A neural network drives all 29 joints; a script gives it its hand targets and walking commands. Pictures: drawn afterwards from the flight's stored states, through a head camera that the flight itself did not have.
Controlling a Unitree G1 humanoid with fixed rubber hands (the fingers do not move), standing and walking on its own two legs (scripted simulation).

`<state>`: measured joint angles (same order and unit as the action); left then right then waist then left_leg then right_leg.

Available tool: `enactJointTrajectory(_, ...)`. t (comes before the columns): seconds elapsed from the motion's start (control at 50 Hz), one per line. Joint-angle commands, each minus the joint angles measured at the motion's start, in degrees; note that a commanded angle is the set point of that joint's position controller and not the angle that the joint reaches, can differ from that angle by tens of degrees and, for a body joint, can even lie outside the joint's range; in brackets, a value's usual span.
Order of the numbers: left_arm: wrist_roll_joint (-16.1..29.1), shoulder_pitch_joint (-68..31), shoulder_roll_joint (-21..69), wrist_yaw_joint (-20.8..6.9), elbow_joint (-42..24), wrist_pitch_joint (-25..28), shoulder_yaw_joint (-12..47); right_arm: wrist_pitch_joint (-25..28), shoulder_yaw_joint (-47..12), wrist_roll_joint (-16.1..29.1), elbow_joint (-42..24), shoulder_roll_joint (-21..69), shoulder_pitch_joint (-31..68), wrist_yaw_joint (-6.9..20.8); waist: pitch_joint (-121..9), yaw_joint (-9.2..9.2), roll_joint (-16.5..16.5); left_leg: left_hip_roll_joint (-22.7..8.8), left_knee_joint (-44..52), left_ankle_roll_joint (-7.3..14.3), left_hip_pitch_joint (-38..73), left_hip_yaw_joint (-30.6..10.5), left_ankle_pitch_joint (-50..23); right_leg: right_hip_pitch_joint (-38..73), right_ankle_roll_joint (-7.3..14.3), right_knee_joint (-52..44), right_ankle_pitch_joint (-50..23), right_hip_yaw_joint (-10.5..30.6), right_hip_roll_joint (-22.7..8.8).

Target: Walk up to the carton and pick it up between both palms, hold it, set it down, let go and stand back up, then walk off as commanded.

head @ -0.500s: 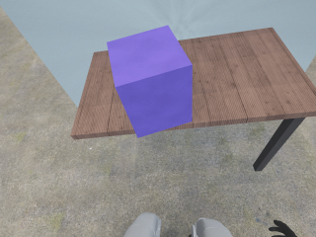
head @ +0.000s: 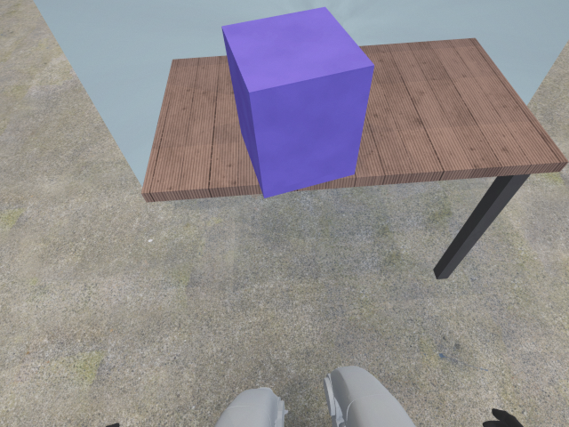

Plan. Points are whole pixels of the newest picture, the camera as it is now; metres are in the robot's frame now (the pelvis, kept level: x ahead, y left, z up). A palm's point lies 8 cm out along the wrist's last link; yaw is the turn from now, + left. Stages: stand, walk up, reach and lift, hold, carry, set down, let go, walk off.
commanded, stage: walk off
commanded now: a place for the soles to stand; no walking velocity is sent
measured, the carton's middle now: (293, 106) +0.66 +0.01 +0.04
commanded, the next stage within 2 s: stand in 1.16 s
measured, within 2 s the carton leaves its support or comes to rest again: neither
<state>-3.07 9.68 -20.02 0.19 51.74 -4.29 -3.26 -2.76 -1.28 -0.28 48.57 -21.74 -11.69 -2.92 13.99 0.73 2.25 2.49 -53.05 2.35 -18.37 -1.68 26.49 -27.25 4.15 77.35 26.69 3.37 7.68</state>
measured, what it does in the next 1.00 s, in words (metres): steps on the spot: right foot, then left foot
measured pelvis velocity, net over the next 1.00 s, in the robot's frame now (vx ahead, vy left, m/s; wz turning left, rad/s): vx -0.09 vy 0.00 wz -0.03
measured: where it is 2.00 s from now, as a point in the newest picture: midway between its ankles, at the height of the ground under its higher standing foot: outside the picture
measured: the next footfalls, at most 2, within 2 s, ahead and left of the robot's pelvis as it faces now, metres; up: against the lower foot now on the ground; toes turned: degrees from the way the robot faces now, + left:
right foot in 0.20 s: +0.00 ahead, -0.13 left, +0.00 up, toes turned +0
left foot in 0.62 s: -0.05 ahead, +0.11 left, +0.00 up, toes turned -8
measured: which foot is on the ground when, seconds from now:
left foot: down 0.00-0.22, up 0.24-0.60, down 0.62-1.00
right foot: up 0.00-0.18, down 0.20-1.00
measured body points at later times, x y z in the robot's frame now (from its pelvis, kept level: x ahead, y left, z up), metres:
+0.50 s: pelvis -0.08 -0.04 +0.01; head +0.00 -0.08 +0.45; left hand -0.01 +0.27 -0.10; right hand -0.01 -0.35 -0.13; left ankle -0.07 +0.13 -0.65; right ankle -0.03 -0.13 -0.69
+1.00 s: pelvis -0.09 +0.00 +0.01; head -0.04 -0.01 +0.46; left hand +0.00 +0.30 -0.11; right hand -0.01 -0.31 -0.11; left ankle -0.08 +0.12 -0.69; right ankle -0.04 -0.13 -0.69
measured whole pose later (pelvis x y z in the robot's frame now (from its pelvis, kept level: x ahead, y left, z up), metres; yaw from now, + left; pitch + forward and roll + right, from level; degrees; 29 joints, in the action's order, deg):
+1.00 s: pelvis -0.09 +0.00 +0.01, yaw -2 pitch -3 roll +0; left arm -3.1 9.5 -19.5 -1.6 51.7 -1.4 -3.2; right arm 2.0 -1.3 -0.6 48.9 -22.9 -12.2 -2.6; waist 10.3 1.0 0.7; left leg 4.3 -46.1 1.3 -18.4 -5.3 24.7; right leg -23.9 1.1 45.8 19.3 2.3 0.1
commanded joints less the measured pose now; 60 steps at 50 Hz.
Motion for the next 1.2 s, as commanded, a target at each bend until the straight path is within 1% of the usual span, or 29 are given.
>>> enactJointTrajectory(0.0, 1.9, -0.3, -16.5, 1.0, -8.6, 0.4, -5.3, 3.3, 8.2, -0.2, -7.2, -15.9, -2.4, -2.4, -8.9, -2.74, 3.0, -17.7, 22.4, 8.9, 10.5, -29.5, -15.7, -14.1, -4.8, 6.4, 1.8, 13.9, -1.0)
enactJointTrajectory(0.06, 1.5, -0.6, -15.6, 1.0, -8.1, 1.3, -5.0, 3.5, 8.4, -0.8, -5.8, -15.3, -2.8, -2.0, -10.9, -3.18, 4.4, -19.2, 22.2, 13.6, 10.5, -32.5, -11.5, -11.7, -4.7, -2.0, 6.9, 11.1, -4.1)
enactJointTrajectory(0.12, 1.1, 0.7, -15.9, 0.5, -8.4, 1.8, -5.0, 3.7, 8.9, -0.8, -4.1, -18.0, -3.2, -2.1, -12.5, -2.02, 4.9, -22.3, 21.1, 13.7, 8.0, -34.5, -16.9, -7.0, -3.1, -14.7, 12.7, 8.0, -8.7)
enactJointTrajectory(0.16, 1.6, 6.6, -14.3, 0.1, -6.2, 2.1, -5.1, 2.9, 9.0, -1.3, -4.1, -18.3, -0.5, -1.6, -15.9, 1.27, 6.9, -18.6, 18.8, 9.8, 0.3, -25.3, -18.0, 6.4, -2.0, -31.3, 5.0, 2.5, -8.9)
enactJointTrajectory(0.18, 1.3, 10.9, -13.5, 0.1, -3.6, 2.7, -5.0, 2.5, 7.9, -0.6, -4.2, -15.9, 2.3, -1.2, -17.8, 4.3, 2.1, -13.5, 11.5, 6.2, -12.6, -16.9, -14.3, 22.6, -2.8, -41.8, -2.5, 4.4, -10.2)
enactJointTrajectory(0.2, 1.3, 12.2, -14.9, -0.1, -4.6, 2.8, -5.5, 2.3, 7.4, -0.9, -2.8, -11.0, -1.1, -1.1, -17.2, 6.07, -15.2, 0.2, -5.1, 0.8, -21.1, -7.2, 6.8, 24.3, 0.5, -53.3, 1.8, 18.2, -17.1)
enactJointTrajectory(0.22, 1.2, 7.5, -21.1, -0.1, -6.1, 2.8, -6.8, 2.3, 8.1, 0.4, -5.0, -13.9, 4.5, -1.7, -14.4, 5.53, -16.6, 6.3, -12.7, -2.5, -20.3, -6.9, 10.3, 14.0, 3.8, -60.8, 2.4, 33.2, -27.5)
enactJointTrajectory(0.26, 2.1, -1.1, -17.2, 0.7, -7.2, 3.9, -5.3, 3.0, 8.5, 0.3, -1.3, -15.2, -0.9, -2.1, -10.0, 0.29, -9.1, 3.6, -15.8, -2.3, -18.6, -10.6, 5.7, 11.7, 1.2, -57.9, -3.5, 28.4, -24.6)
enactJointTrajectory(0.34, 2.0, 2.1, -14.5, 0.5, -6.3, 4.1, -4.8, 3.4, 8.0, 0.6, 0.4, -14.4, -4.2, -1.5, -16.0, 2.45, -10.4, 1.2, -10.0, -1.9, -18.8, -8.0, 2.1, 26.0, -1.2, -51.4, -21.0, 19.1, -19.7)
enactJointTrajectory(0.54, 1.8, 1.8, -14.8, -0.3, -5.0, 4.3, -4.5, 4.5, 7.0, 0.6, 1.9, -13.1, -4.8, -0.8, -17.7, 3.17, -12.2, -2.2, 3.5, -2.2, -11.3, -5.2, 6.1, 25.0, 6.6, -54.8, -2.1, 19.2, -22.3)
enactJointTrajectory(0.6, 2.3, -2.4, -14.4, -1.1, -5.0, 3.6, -3.7, 5.5, 6.7, 0.4, 3.6, -11.5, -9.6, -0.2, -20.5, -1.46, -10.5, -2.1, 23.9, 0.1, 6.9, -3.2, -0.1, 14.1, 5.2, -46.8, -4.8, 10.3, -19.0)
enactJointTrajectory(0.62, 2.4, -2.6, -13.6, -1.3, -3.3, 2.9, -3.7, 5.7, 7.5, -0.2, 4.7, -12.3, -12.4, -0.3, -20.8, -3.2, -6.2, -4.0, 28.4, 2.0, 15.6, -8.9, 0.0, 5.6, 2.9, -40.9, -1.8, 5.8, -14.9)
enactJointTrajectory(0.64, 2.8, -4.6, -11.2, -1.2, -4.8, 3.1, -3.4, 6.2, 8.8, -1.6, 3.7, -18.0, -11.2, -0.4, -18.1, -4.05, 2.3, -14.3, 32.6, 6.1, 13.7, -29.7, 1.1, -2.8, -1.3, -29.6, -1.8, 0.0, -7.7)
enactJointTrajectory(0.66, 2.4, -6.3, -12.1, -0.6, -5.4, 3.3, -4.1, 6.5, 8.6, -1.5, 2.3, -20.1, -8.6, -0.2, -14.0, -2.46, 1.7, -19.0, 32.7, 10.2, 7.4, -39.1, -6.2, -3.8, -2.5, -26.0, 7.4, 2.1, -6.7)
enactJointTrajectory(0.7, 2.6, -2.5, -13.5, -0.6, -4.7, 4.0, -4.3, 7.0, 7.6, -1.2, 0.2, -19.0, -4.2, -0.8, -14.0, 0.35, 0.0, -17.6, 27.0, 10.1, 9.6, -35.4, -25.1, -2.2, -2.5, -25.9, 5.1, 2.2, -8.8)
enactJointTrajectory(0.74, 2.7, -1.9, -13.5, -0.7, -3.9, 4.0, -3.9, 7.0, 7.2, -1.1, 0.5, -17.5, -4.5, -0.9, -15.5, 0.06, 3.0, -16.2, 23.4, 7.5, 11.9, -31.4, -38.0, -2.1, -2.1, -28.6, 3.5, 1.2, -8.9)
enactJointTrajectory(0.78, 2.0, -1.3, -13.7, -0.6, -4.0, 4.1, -4.3, 6.9, 7.3, -0.7, 0.3, -17.5, -5.4, -0.8, -16.9, 0.47, 3.5, -16.7, 20.5, 8.2, 13.2, -31.6, -42.1, -1.3, -1.3, -29.7, 1.2, 0.8, -8.8)
enactJointTrajectory(0.82, 2.0, 0.8, -13.6, -0.5, -4.2, 4.7, -3.9, 6.8, 7.3, -0.2, -0.5, -16.9, -3.5, -1.0, -19.2, 1.89, -0.2, -13.9, 14.3, 7.3, 9.2, -24.8, -41.1, 6.5, 0.2, -37.1, -11.2, 1.1, -9.9)
enactJointTrajectory(0.84, 2.2, 1.7, -14.0, -0.6, -4.7, 5.0, -3.9, 6.8, 6.6, -0.5, -1.5, -15.7, -1.9, -0.8, -20.4, 2.19, 0.0, -11.2, 13.1, 5.4, 2.0, -21.5, -37.7, 13.7, 0.9, -39.3, -19.4, 2.7, -11.2)
enactJointTrajectory(0.88, 1.7, 3.6, -16.2, -0.7, -4.6, 5.3, -4.7, 6.3, 6.0, 0.4, -1.7, -12.7, -1.6, -0.3, -24.7, 3.35, -8.0, -1.2, 5.0, 0.5, -4.6, -9.6, -14.7, 23.6, 7.8, -45.8, -25.9, 14.6, -19.5)
enactJointTrajectory(0.92, 1.9, 1.1, -15.6, -0.9, -5.0, 5.6, -3.8, 6.4, 6.0, 0.2, -0.9, -12.1, -3.3, -0.7, -23.8, 1.53, -8.3, 0.6, 3.7, 0.0, -2.8, -3.8, 6.4, 20.2, 11.2, -47.0, -25.4, 17.5, -25.1)
enactJointTrajectory(0.96, 2.2, -2.0, -15.1, -1.1, -4.7, 5.2, -3.4, 6.6, 6.1, 0.2, 0.8, -12.1, -5.5, -0.5, -20.3, -0.62, -11.2, -0.9, 12.6, 0.3, -0.1, -3.4, 3.1, 16.2, 8.6, -47.6, -20.3, 14.8, -22.9)
enactJointTrajectory(0.98, 2.3, -3.4, -14.8, -1.3, -5.2, 4.9, -3.3, 6.9, 6.3, 0.3, 1.3, -12.6, -6.5, -0.3, -19.9, -1.06, -8.4, -2.6, 16.5, 0.9, 2.9, -5.4, -3.6, 13.2, 7.1, -46.2, -18.7, 11.5, -20.4)
enactJointTrajectory(1.04, 2.5, -3.2, -13.5, -1.0, -5.5, 4.1, -3.2, 7.5, 6.8, -0.7, 0.6, -17.5, -4.8, -0.1, -17.7, -0.27, -2.3, -14.1, 27.3, 7.2, 3.2, -27.2, -12.5, 7.0, -1.1, -33.6, -9.4, 0.7, -9.4)
enactJointTrajectory(1.06, 2.6, -3.2, -13.1, -0.8, -5.2, 4.1, -3.5, 7.4, 7.0, -0.9, 0.4, -18.7, -4.1, -0.1, -16.1, 0.23, 2.4, -16.8, 27.5, 8.9, 2.5, -31.4, -14.2, 5.3, -2.1, -31.4, -2.5, 0.2, -8.6)
enactJointTrajectory(1.08, 2.3, -2.9, -13.2, -0.7, -5.8, 4.0, -3.5, 7.5, 7.1, -1.0, -0.2, -19.0, -2.5, -0.2, -14.4, 0.79, 1.8, -17.6, 27.3, 10.4, 1.5, -32.1, -15.4, 3.9, -1.8, -30.7, 3.8, 1.0, -7.9)
enactJointTrajectory(1.14, 2.3, -0.1, -15.2, -1.1, -4.5, 5.1, -3.9, 7.2, 5.8, -0.6, -2.7, -16.7, 1.7, -0.3, -15.8, 2.96, -3.1, -11.5, 20.6, 5.6, -5.0, -21.6, -18.8, 14.4, -0.1, -41.0, -9.7, 3.3, -10.5)
enactJointTrajectory(1.16, 3.6, 1.1, -12.0, -0.9, -0.8, 5.7, -3.5, 6.9, 4.9, -0.7, -1.6, -13.7, 3.1, 0.5, -21.0, 2.39, 3.2, -6.3, 18.9, 2.2, -5.9, -16.4, -13.2, 22.2, 3.0, -44.1, -12.6, 10.1, -13.6)
enactJointTrajectory(1.18, 3.5, 0.2, -14.4, -1.0, -1.0, 6.4, -3.9, 6.7, 4.4, -0.8, -2.6, -12.3, 3.3, 0.6, -19.9, 2.16, -1.6, -3.2, 15.4, 0.9, -5.2, -11.9, -7.3, 19.1, 5.9, -47.5, -8.8, 14.3, -18.2)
